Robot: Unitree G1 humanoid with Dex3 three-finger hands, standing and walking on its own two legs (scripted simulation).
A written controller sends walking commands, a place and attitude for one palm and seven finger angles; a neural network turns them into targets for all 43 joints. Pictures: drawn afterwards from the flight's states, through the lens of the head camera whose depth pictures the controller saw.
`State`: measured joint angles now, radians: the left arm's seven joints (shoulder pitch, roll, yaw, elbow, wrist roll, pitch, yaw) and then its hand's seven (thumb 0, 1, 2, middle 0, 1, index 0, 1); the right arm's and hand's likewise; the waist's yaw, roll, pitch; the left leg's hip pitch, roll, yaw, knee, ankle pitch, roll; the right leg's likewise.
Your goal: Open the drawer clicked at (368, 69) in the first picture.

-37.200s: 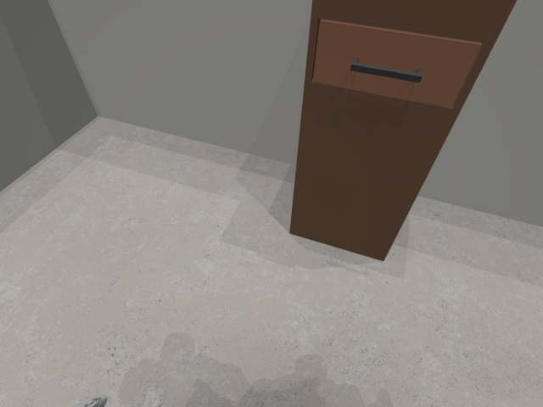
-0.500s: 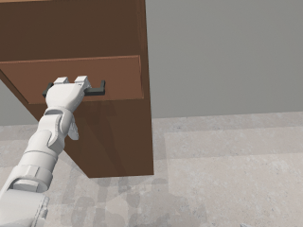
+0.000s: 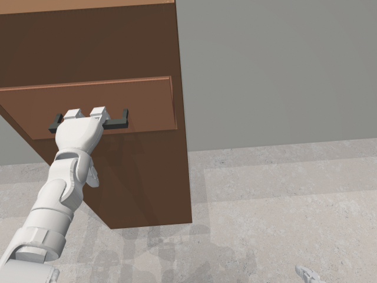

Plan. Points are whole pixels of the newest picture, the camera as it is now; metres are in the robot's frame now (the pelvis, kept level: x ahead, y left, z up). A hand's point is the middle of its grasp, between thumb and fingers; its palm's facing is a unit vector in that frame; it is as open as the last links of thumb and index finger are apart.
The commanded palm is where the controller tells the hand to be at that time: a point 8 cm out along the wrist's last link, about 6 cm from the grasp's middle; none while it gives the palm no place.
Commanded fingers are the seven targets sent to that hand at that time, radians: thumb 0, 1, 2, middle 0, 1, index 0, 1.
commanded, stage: close the thumb around the handle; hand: left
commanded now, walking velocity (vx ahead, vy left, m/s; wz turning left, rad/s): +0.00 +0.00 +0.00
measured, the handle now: (90, 120) +0.45 +0.25 +0.09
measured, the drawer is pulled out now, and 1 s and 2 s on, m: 0.00 0.02 0.10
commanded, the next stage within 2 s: pull the drawer open in 0.66 s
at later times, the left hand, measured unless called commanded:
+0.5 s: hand (91, 148) +0.39 +0.24 +0.07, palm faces -0.02 -0.04 -1.00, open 6.9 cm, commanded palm +0.36 +0.23 +0.13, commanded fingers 0.00 0.90 0.90 -0.40 -1.35 -0.40 -1.35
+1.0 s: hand (90, 151) +0.38 +0.24 +0.07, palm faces -0.01 -0.04 -1.00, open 5.6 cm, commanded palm +0.33 +0.24 +0.13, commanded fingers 0.00 0.90 0.90 -0.40 -1.35 -0.40 -1.35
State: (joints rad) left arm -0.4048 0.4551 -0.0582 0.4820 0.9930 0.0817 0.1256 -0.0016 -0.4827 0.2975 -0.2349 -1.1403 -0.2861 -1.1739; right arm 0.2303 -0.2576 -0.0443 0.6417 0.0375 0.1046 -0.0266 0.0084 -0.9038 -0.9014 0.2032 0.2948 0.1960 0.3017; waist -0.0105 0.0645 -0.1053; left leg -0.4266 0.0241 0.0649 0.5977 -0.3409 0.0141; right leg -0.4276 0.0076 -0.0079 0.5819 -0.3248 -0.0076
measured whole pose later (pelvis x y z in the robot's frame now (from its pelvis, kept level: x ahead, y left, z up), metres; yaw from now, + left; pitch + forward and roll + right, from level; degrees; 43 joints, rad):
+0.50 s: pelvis +0.01 -0.01 +0.00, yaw +1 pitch +10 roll +0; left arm -0.41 0.45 -0.08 0.46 0.99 0.08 0.09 0.00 0.54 0.74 -0.31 -1.27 -0.36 -1.28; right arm 0.19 -0.26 -0.03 0.66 0.03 0.11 -0.04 0.01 -0.90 -0.90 0.20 0.29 0.20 0.30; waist 0.01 0.07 -0.10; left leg -0.41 0.02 0.04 0.60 -0.35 0.00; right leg -0.41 0.01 -0.03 0.58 -0.34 -0.02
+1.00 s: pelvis +0.00 -0.01 +0.00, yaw +0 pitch +9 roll +0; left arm -0.32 0.47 -0.03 0.39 0.98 0.07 0.11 0.00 0.79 0.82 -0.28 -1.29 -0.33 -1.29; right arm 0.22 -0.27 -0.04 0.64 0.04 0.11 -0.04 0.01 -0.90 -0.90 0.20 0.29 0.20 0.30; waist -0.01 0.07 -0.10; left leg -0.40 0.03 0.06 0.58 -0.34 0.01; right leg -0.40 0.01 -0.01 0.57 -0.33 -0.01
